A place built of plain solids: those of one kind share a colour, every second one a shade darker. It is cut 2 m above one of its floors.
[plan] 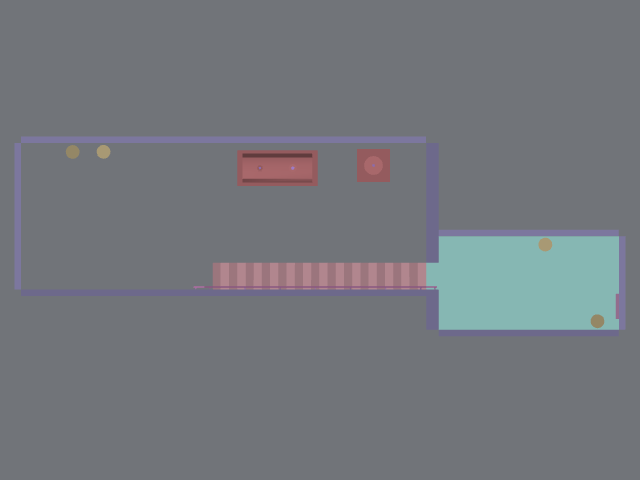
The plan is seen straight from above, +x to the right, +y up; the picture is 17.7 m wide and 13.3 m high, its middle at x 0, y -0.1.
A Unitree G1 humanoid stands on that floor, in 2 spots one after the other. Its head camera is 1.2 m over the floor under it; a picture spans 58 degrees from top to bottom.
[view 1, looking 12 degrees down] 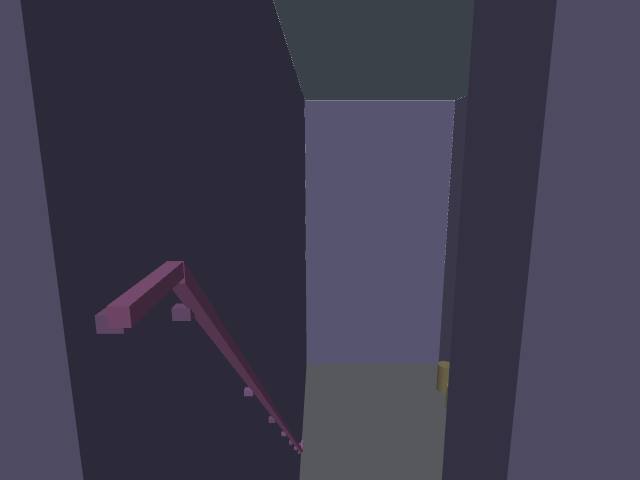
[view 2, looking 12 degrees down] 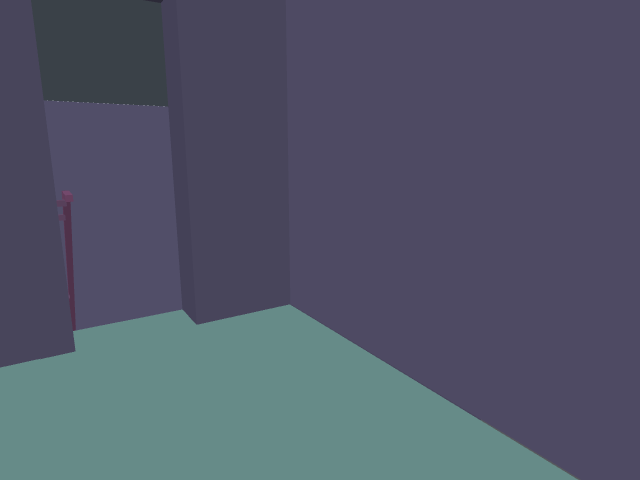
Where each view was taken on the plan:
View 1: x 3.94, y -1.06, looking -180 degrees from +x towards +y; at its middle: wall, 12.50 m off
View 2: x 6.12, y -1.55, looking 147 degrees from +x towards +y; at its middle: wall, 2.92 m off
